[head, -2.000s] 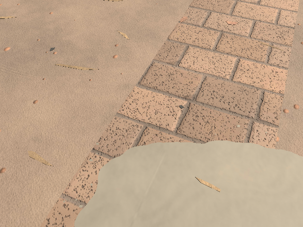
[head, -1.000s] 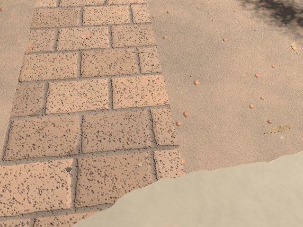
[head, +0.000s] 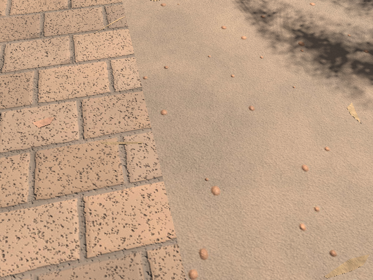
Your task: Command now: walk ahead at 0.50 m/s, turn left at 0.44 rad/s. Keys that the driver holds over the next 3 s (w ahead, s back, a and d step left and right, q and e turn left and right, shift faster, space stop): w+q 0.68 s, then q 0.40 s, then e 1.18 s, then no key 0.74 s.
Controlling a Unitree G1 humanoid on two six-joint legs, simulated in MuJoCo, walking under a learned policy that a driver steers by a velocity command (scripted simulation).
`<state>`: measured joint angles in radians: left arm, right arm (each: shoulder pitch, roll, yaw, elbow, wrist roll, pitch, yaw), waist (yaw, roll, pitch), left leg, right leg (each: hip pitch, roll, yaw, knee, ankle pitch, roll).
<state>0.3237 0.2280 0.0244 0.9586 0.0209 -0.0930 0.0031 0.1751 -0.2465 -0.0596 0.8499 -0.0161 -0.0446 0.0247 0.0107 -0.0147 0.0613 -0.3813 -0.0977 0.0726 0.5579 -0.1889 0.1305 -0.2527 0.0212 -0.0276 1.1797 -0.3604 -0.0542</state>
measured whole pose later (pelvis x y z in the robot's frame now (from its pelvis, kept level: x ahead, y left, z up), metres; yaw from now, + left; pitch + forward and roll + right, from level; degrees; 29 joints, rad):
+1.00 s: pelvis +0.46 +0.08 -0.01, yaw +35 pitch +1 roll -1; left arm 0.30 0.26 0.04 0.81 0.02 -0.02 0.02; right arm 0.10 -0.26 -0.04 0.68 -0.02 -0.01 0.03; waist 0.04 0.00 0.09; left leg -0.49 -0.07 0.04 0.63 -0.15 0.12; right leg -0.31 -0.05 -0.09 1.12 -0.53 0.03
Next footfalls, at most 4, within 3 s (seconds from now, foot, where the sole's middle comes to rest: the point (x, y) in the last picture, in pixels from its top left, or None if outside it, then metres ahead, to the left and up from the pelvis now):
0.44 right None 0.43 -0.08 -0.76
0.94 left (138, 253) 0.55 0.20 -0.76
1.46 right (190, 245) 0.58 0.02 -0.76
1.88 left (133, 263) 0.51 0.21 -0.76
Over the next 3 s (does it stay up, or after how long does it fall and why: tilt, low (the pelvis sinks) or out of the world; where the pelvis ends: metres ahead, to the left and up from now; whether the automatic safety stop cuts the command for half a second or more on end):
stays up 0.49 0.09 0.02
